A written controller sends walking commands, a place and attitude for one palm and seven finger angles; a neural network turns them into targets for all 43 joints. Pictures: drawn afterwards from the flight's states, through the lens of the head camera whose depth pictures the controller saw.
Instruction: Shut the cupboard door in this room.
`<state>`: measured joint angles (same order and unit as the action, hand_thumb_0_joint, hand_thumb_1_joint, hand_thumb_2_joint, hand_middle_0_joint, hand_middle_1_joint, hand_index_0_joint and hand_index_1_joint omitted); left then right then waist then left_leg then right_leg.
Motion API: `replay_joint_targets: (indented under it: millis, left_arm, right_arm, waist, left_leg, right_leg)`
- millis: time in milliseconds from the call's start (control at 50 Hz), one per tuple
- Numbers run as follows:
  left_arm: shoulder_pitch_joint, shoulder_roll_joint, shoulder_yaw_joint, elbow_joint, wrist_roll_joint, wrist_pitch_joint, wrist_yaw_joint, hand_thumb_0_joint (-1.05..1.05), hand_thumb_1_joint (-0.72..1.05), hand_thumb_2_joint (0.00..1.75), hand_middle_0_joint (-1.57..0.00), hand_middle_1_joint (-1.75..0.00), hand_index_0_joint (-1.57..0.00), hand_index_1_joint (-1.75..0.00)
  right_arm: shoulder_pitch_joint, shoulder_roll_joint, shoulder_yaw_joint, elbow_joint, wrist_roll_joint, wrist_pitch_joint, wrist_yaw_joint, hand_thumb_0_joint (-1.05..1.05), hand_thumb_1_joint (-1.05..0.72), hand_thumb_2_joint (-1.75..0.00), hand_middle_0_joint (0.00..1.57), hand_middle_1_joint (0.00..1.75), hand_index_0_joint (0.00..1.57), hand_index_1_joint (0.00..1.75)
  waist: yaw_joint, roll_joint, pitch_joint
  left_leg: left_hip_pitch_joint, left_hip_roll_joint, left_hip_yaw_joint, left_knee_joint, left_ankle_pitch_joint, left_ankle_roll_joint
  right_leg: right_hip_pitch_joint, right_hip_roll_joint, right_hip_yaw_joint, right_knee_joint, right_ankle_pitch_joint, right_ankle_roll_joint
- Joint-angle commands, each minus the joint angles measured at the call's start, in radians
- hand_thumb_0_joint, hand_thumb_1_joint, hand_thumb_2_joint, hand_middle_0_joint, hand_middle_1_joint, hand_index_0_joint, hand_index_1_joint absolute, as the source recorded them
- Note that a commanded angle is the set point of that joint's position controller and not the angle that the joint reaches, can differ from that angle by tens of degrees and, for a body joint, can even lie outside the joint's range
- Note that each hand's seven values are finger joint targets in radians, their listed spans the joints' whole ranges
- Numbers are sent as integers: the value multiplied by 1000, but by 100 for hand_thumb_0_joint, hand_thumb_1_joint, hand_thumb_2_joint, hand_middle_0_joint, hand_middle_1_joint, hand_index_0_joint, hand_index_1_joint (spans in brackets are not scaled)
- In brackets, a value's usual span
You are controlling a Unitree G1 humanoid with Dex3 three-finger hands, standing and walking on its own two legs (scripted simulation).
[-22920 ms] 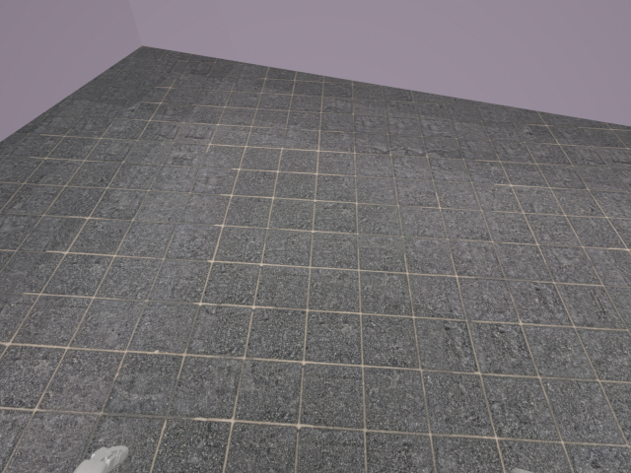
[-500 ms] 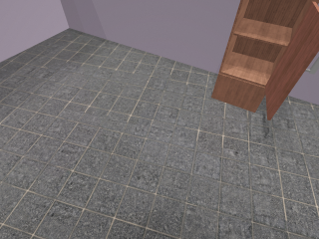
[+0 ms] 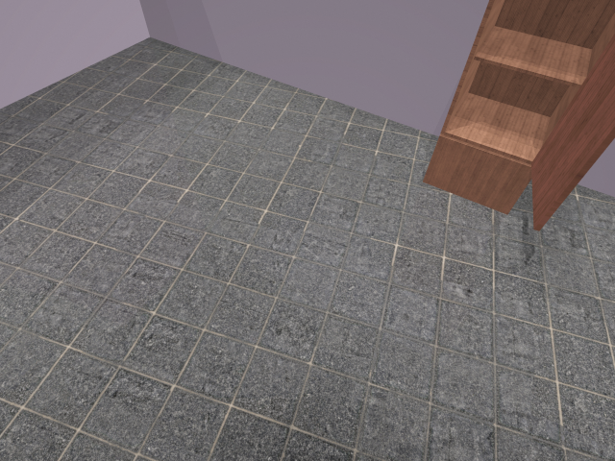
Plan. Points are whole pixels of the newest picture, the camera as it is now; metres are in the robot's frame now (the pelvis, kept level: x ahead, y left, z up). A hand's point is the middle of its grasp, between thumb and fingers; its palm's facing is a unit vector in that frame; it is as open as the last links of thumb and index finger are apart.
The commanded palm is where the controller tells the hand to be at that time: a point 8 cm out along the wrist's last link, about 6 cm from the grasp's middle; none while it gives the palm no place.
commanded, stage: turn or walk to find it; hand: left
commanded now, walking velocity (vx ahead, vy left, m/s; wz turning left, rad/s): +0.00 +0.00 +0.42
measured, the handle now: out of the picture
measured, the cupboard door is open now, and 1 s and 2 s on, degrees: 100 100 100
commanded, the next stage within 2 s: stand and wait in 0.20 s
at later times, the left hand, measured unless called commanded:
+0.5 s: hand out of the picture +0.01 +0.21 -0.17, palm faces +0.15 -0.96 -0.24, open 7.3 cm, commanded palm none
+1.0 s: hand out of the picture -0.08 +0.10 -0.17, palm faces +0.33 -0.92 -0.21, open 7.3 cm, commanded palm none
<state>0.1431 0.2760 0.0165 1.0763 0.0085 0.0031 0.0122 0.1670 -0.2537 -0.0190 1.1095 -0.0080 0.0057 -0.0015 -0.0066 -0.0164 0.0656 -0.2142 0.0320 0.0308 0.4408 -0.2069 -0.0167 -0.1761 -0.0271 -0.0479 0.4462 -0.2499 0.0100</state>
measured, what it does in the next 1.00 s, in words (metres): steps on the spot, turning left: right foot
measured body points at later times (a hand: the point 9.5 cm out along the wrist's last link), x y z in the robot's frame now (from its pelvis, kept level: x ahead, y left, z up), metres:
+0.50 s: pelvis -0.01 +0.00 +0.00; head +0.03 +0.02 +0.45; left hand +0.01 +0.26 -0.16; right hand +0.07 -0.23 -0.15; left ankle +0.02 +0.13 -0.74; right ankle -0.04 -0.14 -0.69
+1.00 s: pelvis -0.03 -0.07 +0.00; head +0.00 -0.07 +0.45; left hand -0.09 +0.15 -0.15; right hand +0.10 -0.29 -0.16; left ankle -0.11 +0.07 -0.72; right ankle -0.02 -0.15 -0.74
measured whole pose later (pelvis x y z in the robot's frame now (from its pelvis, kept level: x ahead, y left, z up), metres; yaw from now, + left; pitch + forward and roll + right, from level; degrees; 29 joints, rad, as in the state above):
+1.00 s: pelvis -0.03 -0.07 +0.00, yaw +17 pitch +0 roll +1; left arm 0.28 0.15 0.00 1.06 0.02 -0.02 0.02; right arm 0.17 -0.23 -0.04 1.07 0.00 0.04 -0.01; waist 0.03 0.01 0.06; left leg -0.26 0.04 -0.01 0.69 -0.40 -0.04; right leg -0.20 -0.01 -0.11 0.47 -0.28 -0.05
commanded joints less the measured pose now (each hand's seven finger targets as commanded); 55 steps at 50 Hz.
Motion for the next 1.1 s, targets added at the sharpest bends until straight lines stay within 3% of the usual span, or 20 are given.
replay_joint_targets:
  millis: [0,200,240,280,300,360,460,540,580,600,620,640,660,680,720,760,940,1000,1040,1080]
  left_arm:
    - [66,109,24,-43,5,4,12,0,90,90,-20,-30,-20,-30]
    - [42,152,54,-109,13,5,18,0,90,90,-20,-30,-20,-30]
    - [33,128,49,-115,12,8,18,0,90,90,-20,-30,-20,-30]
    - [34,50,31,-114,5,14,16,0,90,90,-20,-30,-20,-30]
    - [25,50,29,-117,6,16,20,0,90,90,-20,-30,-20,-30]
    - [37,58,36,-108,10,17,12,0,90,90,-20,-30,-20,-30]
    - [23,27,35,-124,4,11,5,0,90,90,-20,-30,-20,-30]
    - [61,21,39,-129,-6,11,9,0,90,90,-20,-30,-20,-30]
    - [141,36,46,-110,-6,4,10,0,90,90,-20,-30,-20,-30]
    - [182,67,53,-98,1,-2,13,0,90,90,-20,-30,-20,-30]
    - [188,138,66,-101,16,-8,20,0,90,90,-20,-30,-20,-30]
    - [139,189,69,-129,19,-6,20,0,90,90,-20,-30,-20,-30]
    - [96,171,67,-146,14,-3,21,0,90,90,-20,-30,-20,-30]
    - [37,135,70,-155,13,-9,25,0,90,90,-20,-30,-20,-30]
    - [17,80,44,-146,11,-16,17,0,90,90,-20,-30,-20,-30]
    - [54,57,33,-130,9,-25,16,0,90,90,-20,-30,-20,-30]
    - [215,85,32,-37,16,-36,22,0,90,90,-20,-30,-20,-30]
    - [169,82,31,-22,1,-36,26,0,90,90,-20,-30,-20,-30]
    - [191,39,21,-14,-5,-34,21,0,90,90,-20,-30,-20,-30]
    - [182,22,12,9,2,-31,20,0,90,90,-20,-30,-20,-30]
  right_arm:
    - [2,-128,-27,-75,-6,-4,-6,0,-90,-90,20,30,20,30]
    - [29,-82,-45,-140,-9,17,0,0,-90,-90,20,30,20,30]
    - [62,-79,-44,-133,-8,11,2,0,-90,-90,20,30,20,30]
    - [93,-152,-50,-126,-17,-4,-2,0,-90,-90,20,30,20,30]
    - [101,-168,-61,-122,-14,-6,-11,0,-90,-90,20,30,20,30]
    - [77,-158,-59,-133,-13,-8,-24,0,-90,-90,20,30,20,30]
    - [89,-162,-73,-143,-17,1,-24,0,-90,-90,20,30,20,30]
    - [71,-164,-83,-161,-19,13,-17,0,-90,-90,20,30,20,30]
    - [42,-156,-88,-173,-13,17,-13,0,-90,-90,20,30,20,30]
    - [33,-122,-84,-179,-7,18,-10,0,-90,-90,20,30,20,30]
    - [38,-57,-74,-191,-2,18,-6,0,-90,-90,20,30,20,30]
    - [-2,-48,-71,-215,-7,18,-9,0,-90,-90,20,30,20,30]
    - [1,-89,-81,-204,-15,29,-6,0,-90,-90,20,30,20,30]
    - [21,-79,-81,-181,-20,40,-6,0,-90,-90,20,30,20,30]
    - [60,-52,-73,-133,-16,41,-2,0,-90,-90,20,30,20,30]
    - [87,-31,-63,-113,-9,37,-1,0,-90,-90,20,30,20,30]
    - [-5,-25,-30,-98,2,11,-19,0,-90,-90,20,30,20,30]
    - [61,-36,-25,-54,6,-14,-26,0,-90,-90,20,30,20,30]
    - [53,-100,-33,-41,0,-35,-34,0,-90,-90,20,30,20,30]
    - [25,-95,-29,-35,0,-30,-43,0,-90,-90,20,30,20,30]
  waist:
    - [21,73,-62]
    - [2,-131,-65]
    - [-14,-62,-71]
    - [-28,234,-76]
    - [-35,280,-65]
    - [-13,213,-78]
    - [-26,151,-145]
    - [-12,192,-150]
    - [28,170,-179]
    - [47,99,-178]
    - [55,-130,-151]
    - [63,-276,-72]
    - [46,-166,-42]
    - [16,-205,15]
    - [-15,-114,40]
    - [-17,-103,9]
    - [53,-150,-86]
    - [12,-105,-130]
    - [25,65,-189]
    - [22,89,-153]
  left_leg:
    - [-41,120,-147,-66,111,40]
    - [-92,11,-31,232,-59,-6]
    - [-19,52,-81,114,52,10]
    - [-11,219,-407,-124,144,106]
    - [3,268,-508,-202,179,167]
    - [33,252,-465,-154,212,216]
    - [103,187,-390,-103,295,196]
    - [31,153,-407,-85,282,174]
    - [-49,100,-373,-31,201,127]
    - [-170,48,-319,18,59,78]
    - [-350,-52,-199,185,-139,14]
    - [-394,-100,-113,379,-332,-16]
    - [-325,-55,-142,507,-319,-9]
    - [-325,-31,-158,569,-276,-3]
    - [-295,-28,-119,635,-204,-11]
    - [-274,-27,-86,605,-166,-21]
    - [-129,3,-19,187,-223,-27]
    - [73,15,-25,-99,42,-8]
    - [246,140,-112,-31,409,43]
    - [230,151,-84,3,414,49]
  right_leg:
    - [-7,-102,23,-8,84,9]
    - [-63,-292,101,-44,172,-121]
    - [-126,-238,35,28,105,-80]
    - [-169,-38,-86,271,-125,27]
    - [-217,-16,-29,417,-299,28]
    - [-282,-39,47,547,-299,20]
    - [-270,-7,35,456,-251,39]
    - [-138,19,23,237,-203,39]
    - [18,22,3,14,-38,40]
    - [146,-29,31,-90,24,33]
    - [219,-229,245,-176,-96,-30]
    - [80,-407,434,-229,-59,-125]
    - [-71,-426,395,-243,-110,-163]
    - [-131,-366,360,-249,-120,-157]
    - [-113,-264,212,-177,113,-133]
    - [-47,-223,124,-129,327,-111]
    - [151,-239,181,-70,632,-168]
    - [103,-187,137,-8,559,-106]
    - [-12,-108,70,3,350,-41]
    - [-17,-95,61,-55,277,-25]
